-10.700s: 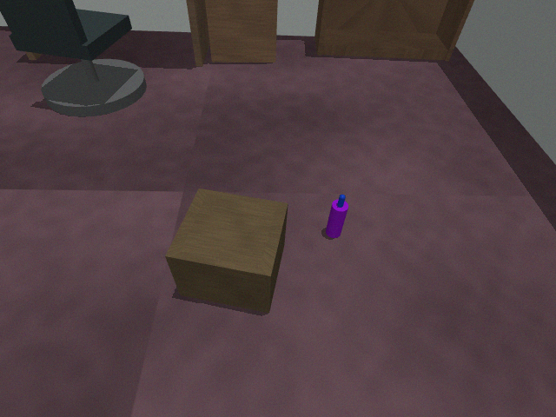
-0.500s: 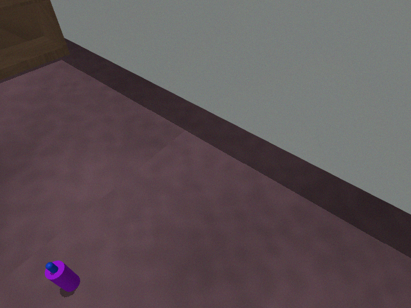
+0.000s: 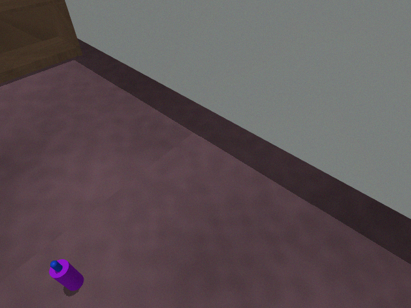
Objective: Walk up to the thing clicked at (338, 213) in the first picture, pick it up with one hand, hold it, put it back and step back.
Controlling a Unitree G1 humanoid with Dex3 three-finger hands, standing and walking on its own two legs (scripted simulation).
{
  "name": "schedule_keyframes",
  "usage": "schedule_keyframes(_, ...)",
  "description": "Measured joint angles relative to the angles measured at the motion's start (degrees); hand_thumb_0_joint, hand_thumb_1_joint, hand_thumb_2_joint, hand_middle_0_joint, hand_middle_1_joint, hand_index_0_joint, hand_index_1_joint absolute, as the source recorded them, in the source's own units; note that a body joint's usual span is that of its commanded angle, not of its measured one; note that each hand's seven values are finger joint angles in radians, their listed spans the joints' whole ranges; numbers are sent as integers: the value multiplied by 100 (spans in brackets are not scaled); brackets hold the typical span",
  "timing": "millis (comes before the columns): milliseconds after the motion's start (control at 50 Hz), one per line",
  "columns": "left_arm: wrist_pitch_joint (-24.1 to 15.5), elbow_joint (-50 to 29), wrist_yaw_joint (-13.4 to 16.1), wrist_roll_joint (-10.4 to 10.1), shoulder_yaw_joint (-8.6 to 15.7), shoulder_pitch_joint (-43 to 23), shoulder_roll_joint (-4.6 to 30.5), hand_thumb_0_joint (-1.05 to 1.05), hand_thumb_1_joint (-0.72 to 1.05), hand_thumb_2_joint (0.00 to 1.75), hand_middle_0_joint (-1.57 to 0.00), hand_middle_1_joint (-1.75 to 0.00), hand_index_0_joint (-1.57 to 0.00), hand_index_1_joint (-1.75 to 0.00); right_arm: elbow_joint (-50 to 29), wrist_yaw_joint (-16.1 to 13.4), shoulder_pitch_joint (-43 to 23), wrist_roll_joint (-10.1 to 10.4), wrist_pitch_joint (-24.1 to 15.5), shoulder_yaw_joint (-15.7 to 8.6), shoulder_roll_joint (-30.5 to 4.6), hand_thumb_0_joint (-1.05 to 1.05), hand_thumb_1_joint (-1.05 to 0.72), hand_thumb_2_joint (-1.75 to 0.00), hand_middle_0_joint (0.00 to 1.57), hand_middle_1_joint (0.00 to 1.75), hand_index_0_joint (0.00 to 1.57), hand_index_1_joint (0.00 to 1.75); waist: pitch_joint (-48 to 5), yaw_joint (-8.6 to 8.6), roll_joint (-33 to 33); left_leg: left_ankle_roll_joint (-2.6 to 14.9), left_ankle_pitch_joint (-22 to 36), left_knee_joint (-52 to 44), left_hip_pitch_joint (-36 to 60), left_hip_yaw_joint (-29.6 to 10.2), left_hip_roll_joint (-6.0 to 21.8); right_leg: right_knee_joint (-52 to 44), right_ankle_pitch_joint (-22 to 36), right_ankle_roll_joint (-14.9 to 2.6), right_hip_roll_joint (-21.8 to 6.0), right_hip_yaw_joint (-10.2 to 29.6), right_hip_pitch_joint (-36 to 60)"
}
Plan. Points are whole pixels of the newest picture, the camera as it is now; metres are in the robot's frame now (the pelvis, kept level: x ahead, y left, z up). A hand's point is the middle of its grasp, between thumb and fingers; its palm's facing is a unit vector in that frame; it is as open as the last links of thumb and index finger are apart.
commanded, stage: walk up
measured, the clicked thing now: (65, 273) +0.38 +0.55 -0.65
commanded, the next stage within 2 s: none
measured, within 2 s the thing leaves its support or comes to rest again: neither
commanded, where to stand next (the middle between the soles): +0.60 +0.10 m, yaw +12 degrees
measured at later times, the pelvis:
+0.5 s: pelvis +0.16 +0.05 +0.00, yaw +9 degrees
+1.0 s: pelvis +0.37 +0.05 -0.01, yaw +22 degrees
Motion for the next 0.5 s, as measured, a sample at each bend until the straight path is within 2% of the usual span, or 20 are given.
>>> schedule_keyframes(40,-92,-173,-11,46,98,134,59,0,91,90,-21,-30,-21,-30,-76,39,147,-56,75,-72,-82,1,-91,-90,20,30,21,30,-43,72,43,-26,-339,874,-382,-32,33,-30,213,54,2,-117,62)
schedule_keyframes(80,-127,-278,4,64,171,278,113,0,90,90,-21,-30,-21,-30,-145,87,249,-59,91,-124,-166,1,-91,-90,20,30,21,30,-25,171,89,-71,-474,1465,-689,-49,135,-148,116,70,1,-206,248)
schedule_keyframes(140,-121,-349,5,70,238,462,277,0,90,90,-21,-30,-21,-30,-339,167,301,-56,11,-183,-252,1,-91,-90,20,30,20,30,111,203,53,-87,-498,1282,-907,-45,334,-258,-13,189,-102,-340,547)
schedule_keyframes(160,-106,-371,-1,58,247,503,350,0,90,90,-21,-30,-21,-30,-416,189,298,-57,-30,-205,-271,1,-91,-90,20,30,20,30,179,194,15,-75,-309,1007,-909,-30,376,-160,-120,261,-168,-387,598)
schedule_keyframes(180,-87,-388,-9,36,253,535,422,0,90,90,-21,-30,-21,-30,-496,201,290,-59,-78,-238,-289,1,-91,-90,20,30,20,30,254,171,-36,-86,117,749,-864,24,376,66,-297,314,-264,-428,604)
schedule_keyframes(200,-53,-393,-8,17,262,556,486,0,90,90,-21,-30,-21,-30,-562,192,262,-69,-136,-284,-288,1,-91,-90,20,30,20,30,344,156,-146,-109,457,745,-806,108,275,534,-519,274,-440,-419,500)
schedule_keyframes(220,2,-388,1,-19,272,562,508,1,91,90,-21,-30,-20,-30,-650,168,239,-86,-192,-329,-284,1,-91,-90,20,30,20,30,415,141,-231,-101,370,872,-787,181,168,1325,-575,160,-582,-305,206)
schedule_keyframes(260,121,-371,-1,-59,225,506,495,1,91,90,-21,-30,-20,-30,-833,124,299,-6,-277,-350,-266,1,-91,-90,20,30,20,30,449,7,-208,-45,163,928,-723,114,52,2898,-810,-57,-366,143,-509)
schedule_keyframes(280,147,-392,-12,-84,184,466,502,1,91,90,-21,-30,-20,-30,-893,102,362,36,-286,-323,-235,1,-91,-90,20,30,20,30,444,-24,-216,-13,151,804,-611,84,2,3441,-746,-139,-257,272,-841)
schedule_keyframes(320,116,-486,-36,-131,135,402,508,1,91,90,-21,-30,-20,-30,-981,50,509,83,-291,-234,-169,1,-91,-90,20,30,21,30,423,-33,-249,26,197,474,-327,48,-72,3850,-489,-221,-188,322,-1384)
schedule_keyframes(440,51,-793,-173,-100,152,298,455,1,91,90,-21,-30,-20,-30,-1142,13,939,86,-386,-59,-27,1,-91,-90,20,30,21,30,342,-41,-297,36,161,-185,447,-80,-207,2561,79,-84,-296,262,-2156)
schedule_keyframes(500,52,-848,-248,-73,180,295,392,1,91,90,-21,-30,-20,-30,-1220,29,1066,81,-402,-30,-38,1,-90,-90,20,30,21,30,305,-76,-245,-7,-30,-252,724,-124,-214,1862,562,-80,-308,239,-2260)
